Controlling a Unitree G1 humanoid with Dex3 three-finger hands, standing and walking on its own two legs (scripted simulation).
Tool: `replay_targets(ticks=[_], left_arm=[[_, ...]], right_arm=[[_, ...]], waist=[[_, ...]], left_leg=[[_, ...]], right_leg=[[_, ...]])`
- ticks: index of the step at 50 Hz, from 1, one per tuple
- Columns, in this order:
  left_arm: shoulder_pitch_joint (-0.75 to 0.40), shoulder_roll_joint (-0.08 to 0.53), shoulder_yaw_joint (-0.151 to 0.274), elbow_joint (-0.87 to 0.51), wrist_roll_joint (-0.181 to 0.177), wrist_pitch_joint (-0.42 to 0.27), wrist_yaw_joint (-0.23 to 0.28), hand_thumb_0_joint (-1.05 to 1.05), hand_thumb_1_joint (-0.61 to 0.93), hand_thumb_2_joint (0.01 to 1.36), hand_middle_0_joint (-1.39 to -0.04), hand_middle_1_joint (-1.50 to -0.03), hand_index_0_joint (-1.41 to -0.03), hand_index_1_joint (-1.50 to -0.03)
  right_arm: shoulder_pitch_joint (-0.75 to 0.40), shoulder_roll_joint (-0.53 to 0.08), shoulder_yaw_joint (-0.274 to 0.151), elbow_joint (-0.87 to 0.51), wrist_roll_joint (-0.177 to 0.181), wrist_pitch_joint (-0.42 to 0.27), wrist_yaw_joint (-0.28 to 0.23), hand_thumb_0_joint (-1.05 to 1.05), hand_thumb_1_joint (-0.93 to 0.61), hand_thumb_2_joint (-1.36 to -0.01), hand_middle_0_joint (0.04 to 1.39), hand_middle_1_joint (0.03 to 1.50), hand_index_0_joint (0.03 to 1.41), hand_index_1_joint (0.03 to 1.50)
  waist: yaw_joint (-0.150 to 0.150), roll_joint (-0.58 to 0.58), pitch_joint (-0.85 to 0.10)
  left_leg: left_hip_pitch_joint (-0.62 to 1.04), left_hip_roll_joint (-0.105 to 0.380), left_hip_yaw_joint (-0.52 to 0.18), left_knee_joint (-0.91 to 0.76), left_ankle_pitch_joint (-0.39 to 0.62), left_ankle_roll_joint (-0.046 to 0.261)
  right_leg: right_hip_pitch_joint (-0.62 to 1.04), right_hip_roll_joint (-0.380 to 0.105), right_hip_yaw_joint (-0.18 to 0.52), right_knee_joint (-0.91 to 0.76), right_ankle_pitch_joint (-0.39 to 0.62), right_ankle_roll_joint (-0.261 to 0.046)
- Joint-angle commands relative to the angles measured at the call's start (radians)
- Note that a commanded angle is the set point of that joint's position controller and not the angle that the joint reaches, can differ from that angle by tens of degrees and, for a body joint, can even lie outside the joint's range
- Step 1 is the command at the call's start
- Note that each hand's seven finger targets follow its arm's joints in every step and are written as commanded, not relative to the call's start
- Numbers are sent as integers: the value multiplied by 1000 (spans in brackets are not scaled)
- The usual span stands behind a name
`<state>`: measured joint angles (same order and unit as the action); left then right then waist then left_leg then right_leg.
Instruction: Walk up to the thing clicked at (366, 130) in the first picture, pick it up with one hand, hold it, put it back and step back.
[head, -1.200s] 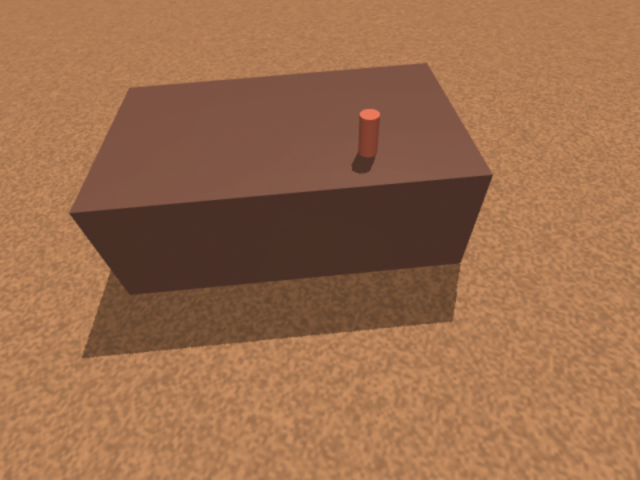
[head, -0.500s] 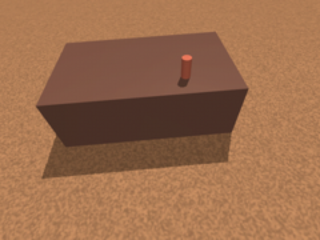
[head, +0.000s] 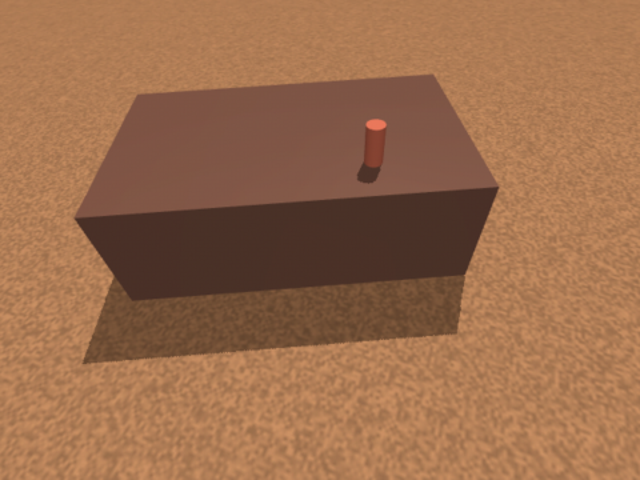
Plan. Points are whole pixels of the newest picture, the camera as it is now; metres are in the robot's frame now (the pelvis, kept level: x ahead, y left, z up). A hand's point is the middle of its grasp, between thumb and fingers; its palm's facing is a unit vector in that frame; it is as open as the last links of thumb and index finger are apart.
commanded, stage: walk up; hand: right
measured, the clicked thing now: (374, 143) +1.13 -0.15 -0.26
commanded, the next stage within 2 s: none
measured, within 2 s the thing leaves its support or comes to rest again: neither
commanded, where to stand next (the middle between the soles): +0.63 +0.03 m, yaw +4 degrees
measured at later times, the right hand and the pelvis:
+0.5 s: hand (494, 384) +0.30 -0.25 -0.16, palm faces -0.12 +0.93 -0.36, open 7.4 cm; pelvis +0.15 +0.01 -0.04, yaw +3 degrees
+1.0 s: hand (495, 316) +0.42 -0.29 -0.16, palm faces -0.15 +0.94 -0.31, open 7.4 cm; pelvis +0.32 -0.03 -0.01, yaw +5 degrees
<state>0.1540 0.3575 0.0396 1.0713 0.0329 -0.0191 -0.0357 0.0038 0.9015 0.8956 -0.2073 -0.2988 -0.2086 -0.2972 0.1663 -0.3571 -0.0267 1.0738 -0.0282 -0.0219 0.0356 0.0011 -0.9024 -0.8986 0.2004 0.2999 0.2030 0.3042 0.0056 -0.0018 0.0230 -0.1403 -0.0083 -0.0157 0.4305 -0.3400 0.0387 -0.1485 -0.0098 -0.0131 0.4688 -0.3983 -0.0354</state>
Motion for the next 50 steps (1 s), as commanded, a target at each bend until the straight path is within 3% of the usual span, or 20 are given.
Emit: replay_targets(ticks=[1,5,6,7,8,10,12,17,21,22,23,24,29,33,39,40,41,42,46,50], left_arm=[[-36,213,69,-125,5,-38,-2,0,900,900,-200,-300,-200,-300],[79,227,90,-131,9,-53,-10,0,900,900,-200,-300,-200,-300],[176,264,105,-107,14,-65,-2,0,900,900,-200,-300,-200,-300],[261,371,129,-101,23,-79,5,0,900,900,-200,-300,-200,-300],[236,383,123,-132,12,-82,12,0,900,900,-200,-300,-200,-300],[189,315,105,-165,-16,-86,21,0,900,900,-200,-300,-200,-300],[154,282,97,-190,-14,-78,29,0,900,900,-200,-300,-200,-300],[144,290,92,-246,-10,-69,21,0,900,900,-200,-300,-200,-300],[161,261,67,-279,-25,-64,23,0,900,900,-200,-300,-200,-300],[219,203,53,-279,-38,-60,23,0,900,900,-200,-300,-200,-300],[269,194,53,-294,-41,-58,24,0,900,900,-200,-300,-200,-300],[249,300,65,-282,-38,-52,29,0,900,900,-200,-300,-200,-300],[348,266,69,-209,-22,-49,-1,0,900,900,-200,-300,-200,-300],[293,245,86,-241,-12,-52,-27,0,900,900,-200,-300,-200,-300],[430,253,120,-196,0,-60,-23,0,900,900,-200,-300,-200,-300],[505,285,135,-190,6,-68,-11,0,900,900,-200,-300,-200,-300],[531,347,140,-211,19,-85,6,0,900,900,-200,-300,-200,-300],[390,381,128,-266,12,-95,15,0,900,900,-200,-300,-200,-300],[220,341,109,-289,-15,-109,23,0,900,900,-200,-300,-200,-300],[258,329,109,-288,-14,-111,21,0,900,900,-200,-300,-200,-300]], right_arm=[[0,-279,-100,-112,-2,-30,0,0,-900,-900,200,300,200,300],[-58,-282,-109,-189,-7,-19,17,0,-900,-900,200,300,200,300],[-112,-223,-89,-220,2,-19,18,0,-900,-900,200,300,200,300],[-142,-163,-69,-258,7,-23,15,0,-900,-900,200,300,200,300],[-170,-199,-72,-261,-3,-26,-4,0,-900,-900,200,300,200,300],[-62,-226,-78,-224,3,-35,-5,0,-900,-900,200,300,200,300],[-37,-213,-78,-233,8,-31,9,0,-900,-900,200,300,200,300],[-75,-179,-86,-291,9,-27,41,0,-900,-900,200,300,200,300],[235,-249,-148,-230,-9,-26,26,0,-900,-900,200,300,200,300],[320,-305,-173,-233,-27,-29,15,0,-900,-900,200,300,200,300],[305,-373,-175,-271,-10,-37,5,0,-900,-900,200,300,200,300],[233,-386,-181,-293,40,-37,6,0,-900,-900,200,300,200,300],[51,-275,-115,-337,20,-56,6,0,-900,-900,200,300,200,300],[59,-312,-129,-355,7,-66,20,0,-900,-900,200,300,200,300],[-42,-270,-114,-384,-1,-37,27,0,-900,-900,200,300,200,300],[-31,-222,-95,-392,0,-32,26,0,-900,-900,200,300,200,300],[-24,-138,-64,-402,10,-29,23,0,-900,-900,200,300,200,300],[-19,-189,-72,-402,15,-28,15,0,-900,-900,200,300,200,300],[136,-267,-93,-284,31,-38,14,0,-900,-900,200,300,200,300],[83,-226,-87,-306,18,-27,37,0,-900,-900,200,300,200,300]], waist=[[0,87,99],[52,123,85],[113,-13,81],[147,-264,115],[139,-114,190],[68,-6,129],[37,-89,64],[46,-140,64],[-116,10,-116],[-148,180,-161],[-121,230,-210],[-103,107,-195],[25,91,70],[9,189,75],[118,44,29],[163,-99,39],[171,-315,86],[103,-195,165],[9,-124,94],[40,-165,96]], left_leg=[[-9,226,-316,-142,-272,144],[-179,198,-265,-71,-326,149],[-360,92,-136,147,-192,82],[-668,-81,-3,477,-200,23],[-742,0,-95,535,-194,-2],[-655,31,-121,593,-106,-6],[-576,43,-81,494,-55,-6],[-299,23,75,161,158,1],[264,6,58,144,212,90],[371,139,-170,62,2,152],[356,375,-681,-125,-278,250],[238,423,-735,-228,-411,299],[-227,273,-210,-223,-118,182],[-287,260,-175,-232,-271,191],[-520,147,-67,28,-456,94],[-636,86,-4,254,-458,61],[-733,-56,62,646,-288,2],[-738,-37,-102,728,-181,-8],[-520,48,-143,620,17,-31],[-472,47,-69,441,68,-46]], right_leg=[[-240,-42,25,76,-58,-39],[-8,-3,-15,-53,-71,-30],[178,-70,145,-161,-137,-63],[361,-298,522,-306,-136,-133],[318,-441,606,-316,83,-204],[354,-341,366,-217,521,-166],[370,-250,173,-161,694,-133],[154,-170,11,-154,605,-108],[-143,-132,-59,283,609,-73],[-315,-17,-71,594,330,-33],[-435,109,44,775,-164,-28],[-409,29,136,857,-146,-48],[-250,-87,69,579,10,2],[-196,-85,0,296,30,17],[143,2,-106,172,97,5],[234,-47,10,57,-71,-28],[166,-301,477,-218,-444,-96],[10,-467,756,-385,-556,-191],[-15,-299,316,-281,-118,-140],[24,-273,122,-234,195,-165]])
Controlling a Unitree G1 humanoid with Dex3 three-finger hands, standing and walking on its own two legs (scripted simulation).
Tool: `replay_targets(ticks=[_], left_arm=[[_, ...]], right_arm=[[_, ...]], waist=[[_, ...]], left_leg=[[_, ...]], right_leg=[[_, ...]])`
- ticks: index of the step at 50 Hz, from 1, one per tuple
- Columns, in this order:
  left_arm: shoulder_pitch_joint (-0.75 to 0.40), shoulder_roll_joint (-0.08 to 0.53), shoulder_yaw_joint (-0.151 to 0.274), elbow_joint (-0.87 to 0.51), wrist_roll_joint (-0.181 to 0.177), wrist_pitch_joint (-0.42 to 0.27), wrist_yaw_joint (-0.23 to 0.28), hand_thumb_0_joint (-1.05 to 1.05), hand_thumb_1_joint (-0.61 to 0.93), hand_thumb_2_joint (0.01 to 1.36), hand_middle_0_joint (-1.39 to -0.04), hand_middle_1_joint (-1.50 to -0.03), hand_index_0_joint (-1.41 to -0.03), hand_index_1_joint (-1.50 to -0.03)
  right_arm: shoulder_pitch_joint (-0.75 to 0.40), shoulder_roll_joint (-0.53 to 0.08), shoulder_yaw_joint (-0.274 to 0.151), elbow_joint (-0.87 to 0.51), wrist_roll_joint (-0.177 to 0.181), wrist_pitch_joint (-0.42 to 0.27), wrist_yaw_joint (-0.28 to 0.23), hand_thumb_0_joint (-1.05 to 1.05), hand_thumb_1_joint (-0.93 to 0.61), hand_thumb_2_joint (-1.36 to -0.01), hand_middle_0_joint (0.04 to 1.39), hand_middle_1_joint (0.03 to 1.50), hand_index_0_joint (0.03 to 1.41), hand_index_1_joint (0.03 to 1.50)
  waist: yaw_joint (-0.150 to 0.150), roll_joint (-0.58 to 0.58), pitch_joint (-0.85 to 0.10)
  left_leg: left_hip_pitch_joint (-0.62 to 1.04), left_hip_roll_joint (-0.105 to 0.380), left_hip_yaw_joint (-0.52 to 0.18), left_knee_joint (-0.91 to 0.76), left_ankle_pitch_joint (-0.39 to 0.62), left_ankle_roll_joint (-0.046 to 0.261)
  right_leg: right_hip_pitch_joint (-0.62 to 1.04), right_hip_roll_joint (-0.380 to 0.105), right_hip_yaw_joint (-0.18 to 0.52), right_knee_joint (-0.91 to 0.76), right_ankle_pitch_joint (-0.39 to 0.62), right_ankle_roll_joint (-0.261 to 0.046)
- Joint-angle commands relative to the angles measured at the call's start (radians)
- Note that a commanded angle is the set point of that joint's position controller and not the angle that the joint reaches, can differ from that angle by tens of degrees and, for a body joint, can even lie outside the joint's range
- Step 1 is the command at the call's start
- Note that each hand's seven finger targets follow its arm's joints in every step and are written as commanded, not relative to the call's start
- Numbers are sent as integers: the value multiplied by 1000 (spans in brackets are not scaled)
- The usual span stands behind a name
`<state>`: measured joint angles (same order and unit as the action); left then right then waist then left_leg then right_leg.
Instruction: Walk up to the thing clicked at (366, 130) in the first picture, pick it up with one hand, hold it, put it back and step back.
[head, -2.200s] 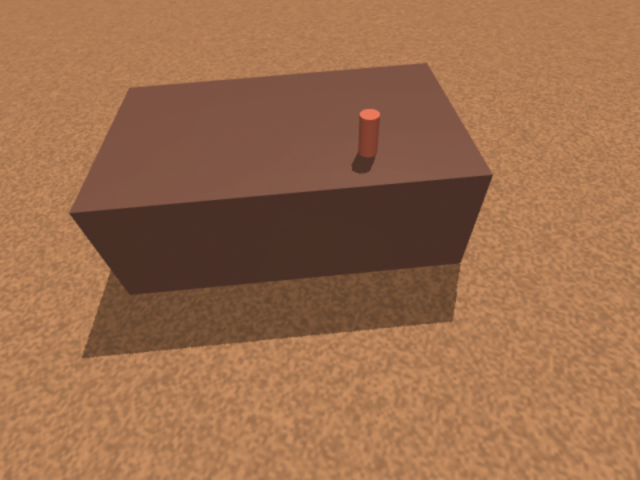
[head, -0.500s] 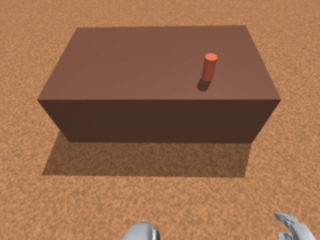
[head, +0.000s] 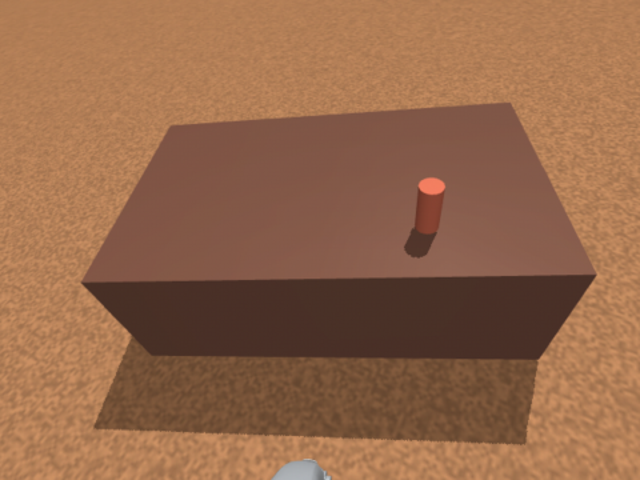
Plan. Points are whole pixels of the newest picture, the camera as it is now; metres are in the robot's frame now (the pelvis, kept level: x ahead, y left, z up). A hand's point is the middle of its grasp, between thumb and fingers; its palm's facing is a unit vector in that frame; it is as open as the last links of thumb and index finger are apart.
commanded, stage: walk up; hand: right
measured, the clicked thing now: (429, 206) +0.80 -0.19 -0.25
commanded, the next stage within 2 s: none
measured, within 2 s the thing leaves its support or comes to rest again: neither
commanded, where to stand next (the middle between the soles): +0.31 +0.03 m, yaw -1 degrees
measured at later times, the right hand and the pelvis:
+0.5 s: hand (538, 410) +0.25 -0.25 -0.13, palm faces -0.05 +0.93 -0.37, open 7.4 cm; pelvis +0.18 +0.02 -0.01, yaw +0 degrees
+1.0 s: hand (507, 367) +0.33 -0.23 -0.16, palm faces -0.04 +0.93 -0.36, open 7.4 cm; pelvis +0.25 +0.03 -0.02, yaw +0 degrees
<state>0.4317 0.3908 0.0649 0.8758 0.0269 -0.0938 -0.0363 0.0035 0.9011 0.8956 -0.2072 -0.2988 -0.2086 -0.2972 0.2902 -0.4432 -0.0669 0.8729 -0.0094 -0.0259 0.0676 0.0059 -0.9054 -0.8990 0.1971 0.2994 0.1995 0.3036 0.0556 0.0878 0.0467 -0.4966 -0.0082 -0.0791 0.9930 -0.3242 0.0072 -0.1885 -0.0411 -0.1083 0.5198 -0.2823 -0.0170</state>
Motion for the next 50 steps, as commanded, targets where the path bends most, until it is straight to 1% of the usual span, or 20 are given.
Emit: replay_targets(ticks=[1,6,9,10,11,12,17,22,26,27,28,29,30,34,39,42,44,45,46,50], left_arm=[[-7,295,85,-91,-11,-34,21,0,900,900,-200,-300,-200,-300],[-4,302,79,-110,-11,-16,18,0,900,900,-200,-300,-200,-300],[-23,261,51,-127,-15,2,21,0,900,900,-200,-300,-200,-300],[22,187,24,-133,-24,7,21,0,900,900,-200,-300,-200,-300],[49,141,15,-143,-32,8,19,0,900,900,-200,-300,-200,-300],[7,256,36,-126,-27,15,33,0,900,900,-200,-300,-200,-300],[47,232,38,-48,-27,23,9,0,900,900,-200,-300,-200,-300],[-70,209,46,-80,-11,18,-18,0,900,900,-200,-300,-200,-300],[-7,196,47,-31,-5,5,6,0,900,900,-200,-300,-200,-300],[15,217,56,-19,-2,-4,17,0,900,900,-200,-300,-200,-300],[25,272,67,-30,5,-13,28,0,900,900,-200,-300,-200,-300],[-3,333,71,-65,2,-22,36,0,900,900,-200,-300,-200,-300],[-35,364,72,-72,-13,-13,36,0,900,900,-200,-300,-200,-300],[-89,293,46,-74,-20,2,52,0,900,900,-200,-300,-200,-300],[-161,276,29,-74,-14,15,58,0,900,900,-200,-300,-200,-300],[-226,259,13,-68,-28,35,55,0,900,900,-200,-300,-200,-300],[-233,187,-10,-63,-36,46,51,0,900,900,-200,-300,-200,-300],[-212,193,-10,-33,-44,55,54,0,900,900,-200,-300,-200,-300],[-207,208,-4,6,-36,61,55,0,900,900,-200,-300,-200,-300],[-235,220,-7,73,-33,49,46,0,900,900,-200,-300,-200,-300]], right_arm=[[-69,-134,-46,-113,-4,-23,8,0,-900,-900,200,300,200,300],[-127,-122,-49,-140,-2,-31,18,0,-900,-900,200,300,200,300],[101,-172,-81,-69,-16,-44,0,0,-900,-900,200,300,200,300],[208,-240,-106,-53,-27,-49,-16,0,-900,-900,200,300,200,300],[202,-308,-114,-92,-24,-56,-30,0,-900,-900,200,300,200,300],[166,-342,-125,-105,23,-54,-31,0,-900,-900,200,300,200,300],[6,-215,-62,-131,10,-67,-38,0,-900,-900,200,300,200,300],[21,-236,-68,-148,-6,-71,-31,0,-900,-900,200,300,200,300],[-60,-202,-44,-163,4,-42,-39,0,-900,-900,200,300,200,300],[-37,-144,-25,-161,5,-35,-43,0,-900,-900,200,300,200,300],[-3,-82,-3,-161,13,-33,-46,0,-900,-900,200,300,200,300],[43,-39,17,-161,9,-25,-48,0,-900,-900,200,300,200,300],[28,-144,-17,-135,4,-11,-66,0,-900,-900,200,300,200,300],[36,-153,-20,-71,11,-4,-72,0,-900,-900,200,300,200,300],[21,-119,-18,-20,5,10,-67,0,-900,-900,200,300,200,300],[20,-117,-22,18,4,5,-70,0,-900,-900,200,300,200,300],[-30,-187,-32,16,-11,-6,-75,0,-900,-900,200,300,200,300],[-121,-225,-31,0,4,-9,-71,0,-900,-900,200,300,200,300],[-163,-215,-24,5,5,-9,-65,0,-900,-900,200,300,200,300],[-210,-151,14,54,8,-4,-62,0,-900,-900,200,300,200,300]], waist=[[3,-235,76],[8,-231,11],[-118,-59,-103],[-158,128,-168],[-137,206,-159],[-147,75,-145],[-45,59,34],[-76,88,45],[-7,10,-7],[5,-73,-42],[17,-259,-64],[-18,-361,-60],[-8,-273,-51],[-35,-235,-57],[-45,-276,-93],[-79,-235,-93],[-64,-69,-87],[-30,21,-72],[-21,21,-55],[-18,25,-9]], left_leg=[[-102,46,15,-173,70,-13],[85,48,144,-377,107,18],[482,12,136,-475,139,58],[619,129,-51,-542,-42,108],[689,374,-536,-654,-155,200],[549,456,-630,-730,-189,292],[227,285,-120,-692,167,220],[174,267,-69,-719,-23,239],[61,233,14,-512,44,181],[30,192,46,-391,60,138],[-7,100,133,-178,-11,83],[-101,0,135,0,-203,18],[-67,29,64,65,-279,23],[-31,77,28,27,-189,19],[149,53,88,-205,-98,5],[316,21,122,-396,95,22],[306,179,-106,-520,130,73],[155,279,-230,-585,1,156],[95,279,-212,-591,-58,172],[90,155,-67,-560,-45,56]], right_leg=[[72,-232,185,-269,122,-178],[81,-222,101,-159,274,-159],[-89,-161,35,200,316,-117],[-236,-86,-5,479,174,-74],[-479,64,64,637,-236,-34],[-462,13,164,717,-265,-51],[-315,-75,149,533,-84,-20],[-248,-60,88,272,-21,-5],[3,18,37,88,117,-7],[104,23,72,26,110,-15],[126,-93,250,-110,50,-53],[130,-330,629,-228,94,-136],[63,-391,691,-204,123,-263],[23,-260,389,-90,381,-212],[-82,-213,276,-30,455,-187],[-212,-176,235,41,274,-138],[-273,-91,188,105,61,-49],[-163,4,105,173,-139,-17],[-80,8,102,181,-183,-18],[-50,-50,182,5,-1,-35]])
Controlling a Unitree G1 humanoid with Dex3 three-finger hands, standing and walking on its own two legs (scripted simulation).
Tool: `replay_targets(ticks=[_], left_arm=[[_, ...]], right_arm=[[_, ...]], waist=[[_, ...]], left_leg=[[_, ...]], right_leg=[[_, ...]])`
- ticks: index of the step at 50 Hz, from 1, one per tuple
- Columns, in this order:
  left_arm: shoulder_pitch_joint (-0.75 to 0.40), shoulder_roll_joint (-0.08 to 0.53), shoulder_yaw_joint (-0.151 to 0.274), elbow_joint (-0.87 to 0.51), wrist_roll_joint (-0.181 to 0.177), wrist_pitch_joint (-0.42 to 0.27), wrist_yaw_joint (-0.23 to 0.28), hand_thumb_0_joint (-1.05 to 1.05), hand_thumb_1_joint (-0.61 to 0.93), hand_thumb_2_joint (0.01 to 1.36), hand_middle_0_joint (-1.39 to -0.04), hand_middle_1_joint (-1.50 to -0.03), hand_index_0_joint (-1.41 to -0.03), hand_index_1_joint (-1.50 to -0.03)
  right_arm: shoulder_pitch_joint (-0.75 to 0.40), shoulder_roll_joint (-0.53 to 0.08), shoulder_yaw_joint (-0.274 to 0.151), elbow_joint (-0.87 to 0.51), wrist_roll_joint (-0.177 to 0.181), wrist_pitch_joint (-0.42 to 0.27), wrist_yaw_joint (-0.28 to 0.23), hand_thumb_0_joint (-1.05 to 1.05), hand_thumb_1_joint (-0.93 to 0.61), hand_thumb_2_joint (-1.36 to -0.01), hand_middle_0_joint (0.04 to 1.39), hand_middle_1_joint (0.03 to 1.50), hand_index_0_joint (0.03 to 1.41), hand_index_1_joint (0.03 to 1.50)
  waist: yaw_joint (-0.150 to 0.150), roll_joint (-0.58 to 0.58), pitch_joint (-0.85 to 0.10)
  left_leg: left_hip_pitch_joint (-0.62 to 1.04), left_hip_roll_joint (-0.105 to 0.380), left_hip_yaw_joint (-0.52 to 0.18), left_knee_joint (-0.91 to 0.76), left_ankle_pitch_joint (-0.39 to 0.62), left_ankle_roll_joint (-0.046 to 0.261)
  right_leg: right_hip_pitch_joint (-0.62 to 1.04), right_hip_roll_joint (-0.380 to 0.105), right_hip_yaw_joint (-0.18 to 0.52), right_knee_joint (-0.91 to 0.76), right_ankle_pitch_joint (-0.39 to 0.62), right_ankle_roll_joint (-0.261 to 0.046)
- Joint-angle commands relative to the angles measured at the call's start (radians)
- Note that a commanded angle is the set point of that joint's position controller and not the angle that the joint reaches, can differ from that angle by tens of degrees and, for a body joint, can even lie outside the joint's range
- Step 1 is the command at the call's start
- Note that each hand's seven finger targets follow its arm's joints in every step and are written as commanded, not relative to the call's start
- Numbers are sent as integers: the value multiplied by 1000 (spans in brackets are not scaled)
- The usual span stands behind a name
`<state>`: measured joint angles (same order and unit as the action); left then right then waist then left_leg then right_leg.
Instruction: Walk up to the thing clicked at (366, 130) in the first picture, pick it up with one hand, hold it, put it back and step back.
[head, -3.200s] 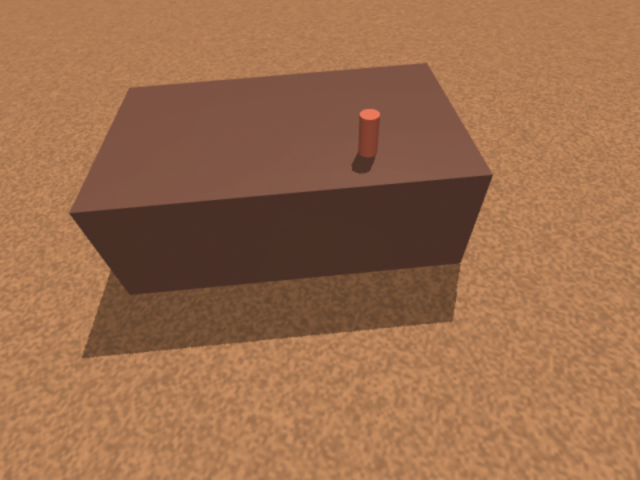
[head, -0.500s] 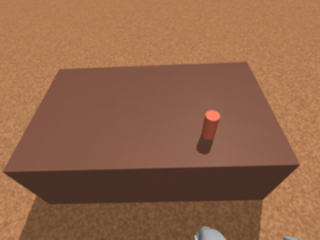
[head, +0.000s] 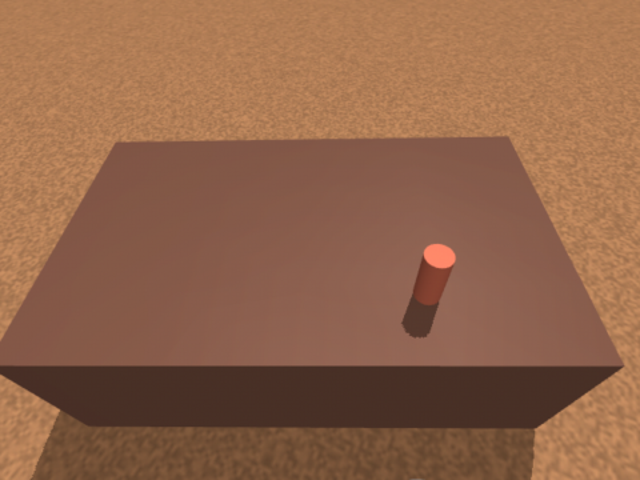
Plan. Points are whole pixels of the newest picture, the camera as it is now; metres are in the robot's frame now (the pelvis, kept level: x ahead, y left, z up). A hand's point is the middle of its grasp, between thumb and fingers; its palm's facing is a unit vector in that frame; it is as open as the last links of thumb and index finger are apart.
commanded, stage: walk up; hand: right
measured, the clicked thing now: (432, 275) +0.55 -0.21 -0.23
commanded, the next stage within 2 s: stand in 1.14 s
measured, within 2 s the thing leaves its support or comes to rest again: neither
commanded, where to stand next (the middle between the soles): +0.06 +0.00 m, yaw +0 degrees
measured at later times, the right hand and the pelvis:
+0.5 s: hand out of the picture +0.13 -0.25 -0.13, palm faces -0.03 +0.95 -0.32, open 7.4 cm; pelvis +0.02 +0.00 +0.03, yaw +0 degrees
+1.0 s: hand out of the picture +0.09 -0.26 -0.13, palm faces +0.01 +0.95 -0.33, open 7.4 cm; pelvis +0.03 +0.00 +0.03, yaw -1 degrees
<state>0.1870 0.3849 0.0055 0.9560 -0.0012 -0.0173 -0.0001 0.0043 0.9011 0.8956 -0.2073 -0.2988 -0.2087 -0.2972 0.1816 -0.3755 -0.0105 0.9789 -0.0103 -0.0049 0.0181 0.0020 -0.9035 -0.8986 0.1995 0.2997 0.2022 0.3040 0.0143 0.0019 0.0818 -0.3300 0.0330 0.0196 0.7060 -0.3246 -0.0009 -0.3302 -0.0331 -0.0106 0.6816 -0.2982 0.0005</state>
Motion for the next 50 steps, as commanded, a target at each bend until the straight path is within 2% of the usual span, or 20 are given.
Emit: replay_targets(ticks=[1,2,4,7,9,10,14,17,23,25,27,30,50], left_arm=[[-9,231,48,3,-3,-29,9,0,900,900,-200,-300,-200,-300],[-39,230,46,9,-3,-28,7,0,900,900,-200,-300,-200,-300],[-41,209,37,39,-8,-28,7,0,900,900,-200,-300,-200,-300],[-68,208,34,68,-9,-30,8,0,900,900,-200,-300,-200,-300],[-77,202,32,93,-10,-30,8,0,900,900,-200,-300,-200,-300],[-88,206,30,97,-9,-30,8,0,900,900,-200,-300,-200,-300],[-115,193,22,126,-5,-27,7,0,900,900,-200,-300,-200,-300],[-138,189,22,144,1,-26,5,0,900,900,-200,-300,-200,-300],[-153,186,27,168,4,-26,4,0,900,900,-200,-300,-200,-300],[-162,186,28,171,5,-24,5,0,900,900,-200,-300,-200,-300],[-154,184,29,174,5,-24,5,0,900,900,-200,-300,-200,-300],[-160,181,33,173,6,-21,6,0,900,900,-200,-300,-200,-300],[-175,170,43,160,9,-11,7,0,900,900,-200,-300,-200,-300]], right_arm=[[-105,-218,-40,-40,11,-24,-13,0,-900,-900,200,300,200,300],[-90,-219,-39,-25,9,-24,-13,0,-900,-900,200,300,200,300],[-119,-224,-38,-5,9,-28,-14,0,-900,-900,200,300,200,300],[-130,-218,-34,17,13,-31,-17,0,-900,-900,200,300,200,300],[-142,-209,-35,34,20,-29,-18,0,-900,-900,200,300,200,300],[-149,-208,-37,40,19,-26,-19,0,-900,-900,200,300,200,300],[-192,-200,-35,61,17,-16,-16,0,-900,-900,200,300,200,300],[-202,-199,-37,81,16,-14,-13,0,-900,-900,200,300,200,300],[-196,-190,-34,115,16,-18,-11,0,-900,-900,200,300,200,300],[-199,-188,-34,123,13,-16,-12,0,-900,-900,200,300,200,300],[-197,-188,-34,125,14,-17,-11,0,-900,-900,200,300,200,300],[-199,-186,-34,132,12,-15,-12,0,-900,-900,200,300,200,300],[-155,-183,-40,133,7,-17,-19,0,-900,-900,200,300,200,300]], waist=[[11,103,-54],[-1,96,-56],[10,104,-81],[4,71,-114],[1,60,-121],[-3,44,-121],[-2,24,-86],[-8,8,-91],[-7,-13,-125],[-8,-20,-106],[-6,-12,-121],[-6,-8,-110],[-14,-1,-107]], left_leg=[[-39,108,-161,-276,-42,60],[-15,107,-161,-296,-43,60],[32,129,-166,-313,23,67],[92,126,-131,-304,182,63],[129,118,-113,-297,232,51],[145,111,-102,-300,231,49],[154,107,-101,-355,141,43],[172,106,-100,-391,117,38],[220,101,-81,-415,192,25],[211,97,-77,-427,169,22],[233,101,-76,-424,200,20],[222,99,-75,-433,184,17],[217,100,-71,-435,223,19]], right_leg=[[79,-68,93,-174,33,-56],[70,-64,87,-169,47,-50],[95,-49,55,-177,91,-39],[137,-65,57,-205,204,-31],[147,-79,64,-229,250,-29],[142,-84,71,-247,261,-29],[126,-90,83,-319,202,-20],[142,-95,86,-359,177,-15],[186,-106,87,-388,225,-10],[174,-105,87,-402,203,-7],[185,-104,83,-403,213,-7],[183,-102,81,-413,200,-5],[206,-99,75,-394,240,-7]])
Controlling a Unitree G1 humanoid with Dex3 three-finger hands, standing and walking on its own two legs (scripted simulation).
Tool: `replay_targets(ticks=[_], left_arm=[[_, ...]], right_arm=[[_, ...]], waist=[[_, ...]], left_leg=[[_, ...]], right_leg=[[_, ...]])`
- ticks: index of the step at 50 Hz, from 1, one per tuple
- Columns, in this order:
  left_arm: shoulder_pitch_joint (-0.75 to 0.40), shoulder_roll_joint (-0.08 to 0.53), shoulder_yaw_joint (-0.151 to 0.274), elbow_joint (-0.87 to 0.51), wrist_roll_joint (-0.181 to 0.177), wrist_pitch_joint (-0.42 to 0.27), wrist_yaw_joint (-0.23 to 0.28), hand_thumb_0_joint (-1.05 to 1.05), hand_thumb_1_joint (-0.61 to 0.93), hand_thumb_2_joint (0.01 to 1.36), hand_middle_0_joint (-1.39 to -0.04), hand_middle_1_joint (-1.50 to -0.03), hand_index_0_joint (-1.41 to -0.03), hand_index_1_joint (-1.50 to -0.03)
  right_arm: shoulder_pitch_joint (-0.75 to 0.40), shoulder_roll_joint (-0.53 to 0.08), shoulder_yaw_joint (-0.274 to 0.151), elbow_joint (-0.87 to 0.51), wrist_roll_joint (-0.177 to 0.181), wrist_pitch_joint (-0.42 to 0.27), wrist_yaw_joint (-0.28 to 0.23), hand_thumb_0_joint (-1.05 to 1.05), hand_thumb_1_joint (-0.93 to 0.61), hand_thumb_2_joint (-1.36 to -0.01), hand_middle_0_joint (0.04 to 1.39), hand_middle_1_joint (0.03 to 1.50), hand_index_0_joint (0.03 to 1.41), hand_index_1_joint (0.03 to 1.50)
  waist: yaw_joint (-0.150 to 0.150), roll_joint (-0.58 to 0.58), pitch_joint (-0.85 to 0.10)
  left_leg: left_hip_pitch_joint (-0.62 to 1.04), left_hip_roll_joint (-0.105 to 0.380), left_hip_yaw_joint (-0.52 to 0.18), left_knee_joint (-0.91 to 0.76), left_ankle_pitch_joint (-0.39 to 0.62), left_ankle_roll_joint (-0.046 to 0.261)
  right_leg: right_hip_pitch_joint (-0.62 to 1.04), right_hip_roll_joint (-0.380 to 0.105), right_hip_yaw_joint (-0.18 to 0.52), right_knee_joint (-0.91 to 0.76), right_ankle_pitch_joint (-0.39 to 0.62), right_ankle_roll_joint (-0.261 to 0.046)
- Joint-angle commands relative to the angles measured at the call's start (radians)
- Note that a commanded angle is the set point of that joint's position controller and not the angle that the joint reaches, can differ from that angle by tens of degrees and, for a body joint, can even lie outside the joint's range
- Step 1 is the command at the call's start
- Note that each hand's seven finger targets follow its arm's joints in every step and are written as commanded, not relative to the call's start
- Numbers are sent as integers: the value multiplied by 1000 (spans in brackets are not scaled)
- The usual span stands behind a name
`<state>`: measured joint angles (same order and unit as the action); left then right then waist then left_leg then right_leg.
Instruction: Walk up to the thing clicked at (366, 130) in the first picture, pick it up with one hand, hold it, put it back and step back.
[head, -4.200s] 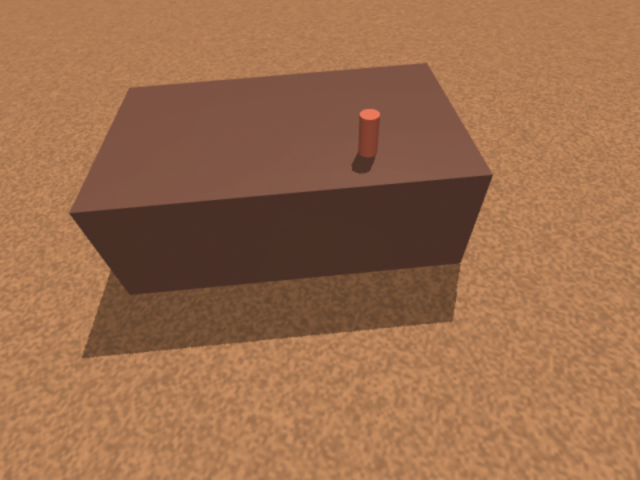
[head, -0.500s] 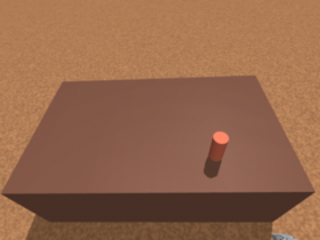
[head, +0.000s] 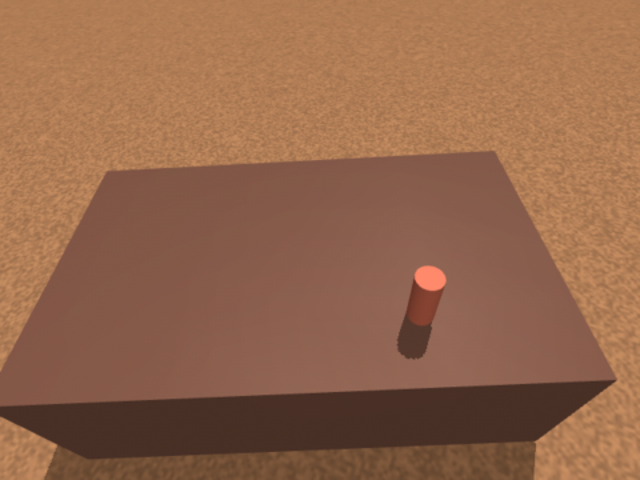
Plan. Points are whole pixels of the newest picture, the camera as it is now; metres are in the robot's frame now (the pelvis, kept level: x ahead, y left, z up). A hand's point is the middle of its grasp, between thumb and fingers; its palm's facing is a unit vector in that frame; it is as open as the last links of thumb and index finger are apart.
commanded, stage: walk up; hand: right
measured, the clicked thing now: (424, 296) +0.52 -0.20 -0.26
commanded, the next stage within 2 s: stand in 0.14 s
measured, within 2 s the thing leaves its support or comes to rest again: neither
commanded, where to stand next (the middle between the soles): +0.03 +0.00 m, yaw +0 degrees
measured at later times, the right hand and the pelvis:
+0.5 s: hand out of the picture +0.09 -0.25 -0.15, palm faces -0.02 +0.94 -0.34, open 7.4 cm; pelvis +0.01 +0.00 +0.00, yaw +0 degrees
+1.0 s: hand out of the picture +0.09 -0.26 -0.16, palm faces -0.04 +0.94 -0.33, open 7.4 cm; pelvis +0.01 +0.00 +0.00, yaw +1 degrees
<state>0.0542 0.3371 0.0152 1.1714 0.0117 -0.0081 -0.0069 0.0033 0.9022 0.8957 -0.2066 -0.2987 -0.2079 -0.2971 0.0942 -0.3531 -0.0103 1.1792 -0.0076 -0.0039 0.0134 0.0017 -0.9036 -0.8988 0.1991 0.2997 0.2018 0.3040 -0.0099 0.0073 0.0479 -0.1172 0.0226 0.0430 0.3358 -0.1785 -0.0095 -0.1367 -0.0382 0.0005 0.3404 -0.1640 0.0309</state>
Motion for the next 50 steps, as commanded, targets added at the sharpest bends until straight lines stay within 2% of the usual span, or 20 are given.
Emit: replay_targets(ticks=[1,6,7,9,22,24,35,36,44,49,50], left_arm=[[-46,219,35,-58,-2,-20,14,0,900,900,-200,-300,-200,-300],[-47,220,35,-66,-1,-21,15,0,900,900,-200,-300,-200,-300],[-30,220,29,-68,-1,-21,15,0,900,900,-200,-300,-200,-300],[-28,221,30,-73,-3,-22,15,0,900,900,-200,-300,-200,-300],[-9,231,25,-92,-3,-22,14,0,900,900,-200,-300,-200,-300],[-3,230,23,-95,-2,-24,14,0,900,900,-200,-300,-200,-300],[9,226,21,-98,-2,-22,13,0,900,900,-200,-300,-200,-300],[11,234,24,-101,-2,-24,15,0,900,900,-200,-300,-200,-300],[13,237,24,-99,-3,-20,14,0,900,900,-200,-300,-200,-300],[22,229,22,-103,0,-24,14,0,900,900,-200,-300,-200,-300],[24,234,23,-102,-3,-23,14,0,900,900,-200,-300,-200,-300]], right_arm=[[-61,-206,-41,-69,5,-17,-14,0,-900,-900,200,300,200,300],[-61,-206,-42,-75,2,-15,-13,0,-900,-900,200,300,200,300],[-64,-200,-35,-83,-5,-20,-15,0,-900,-900,200,300,200,300],[-63,-210,-38,-84,-6,-25,-17,0,-900,-900,200,300,200,300],[-57,-203,-33,-92,-3,-24,-15,0,-900,-900,200,300,200,300],[-60,-209,-35,-96,-3,-24,-14,0,-900,-900,200,300,200,300],[-49,-210,-29,-99,-1,-26,-16,0,-900,-900,200,300,200,300],[-49,-213,-33,-100,-3,-25,-16,0,-900,-900,200,300,200,300],[-44,-208,-30,-97,-1,-22,-16,0,-900,-900,200,300,200,300],[-37,-210,-30,-101,-3,-23,-16,0,-900,-900,200,300,200,300],[-35,-210,-30,-99,-2,-24,-17,0,-900,-900,200,300,200,300]], waist=[[8,-13,-80],[6,-8,-84],[4,-18,-78],[5,-17,-85],[0,-11,-63],[3,-10,-92],[5,-12,-66],[6,-18,-90],[6,-19,-57],[7,-15,-78],[8,-13,-71]], left_leg=[[6,112,-93,-62,82,29],[12,111,-87,-60,72,29],[17,121,-105,-74,112,22],[36,124,-101,-63,154,21],[14,115,-95,-78,79,15],[39,122,-95,-68,129,20],[16,119,-100,-75,126,17],[46,122,-97,-65,142,20],[12,114,-98,-80,84,16],[26,119,-97,-65,134,23],[27,117,-98,-71,134,18]], right_leg=[[18,-95,63,-54,107,-39],[13,-98,67,-56,112,-37],[15,-95,66,-55,118,-34],[14,-97,70,-56,134,-34],[16,-99,72,-73,95,-37],[26,-102,70,-66,134,-38],[32,-99,62,-68,119,-36],[32,-104,64,-64,137,-38],[25,-97,65,-72,82,-39],[38,-105,64,-70,145,-36],[32,-103,62,-66,133,-38]])
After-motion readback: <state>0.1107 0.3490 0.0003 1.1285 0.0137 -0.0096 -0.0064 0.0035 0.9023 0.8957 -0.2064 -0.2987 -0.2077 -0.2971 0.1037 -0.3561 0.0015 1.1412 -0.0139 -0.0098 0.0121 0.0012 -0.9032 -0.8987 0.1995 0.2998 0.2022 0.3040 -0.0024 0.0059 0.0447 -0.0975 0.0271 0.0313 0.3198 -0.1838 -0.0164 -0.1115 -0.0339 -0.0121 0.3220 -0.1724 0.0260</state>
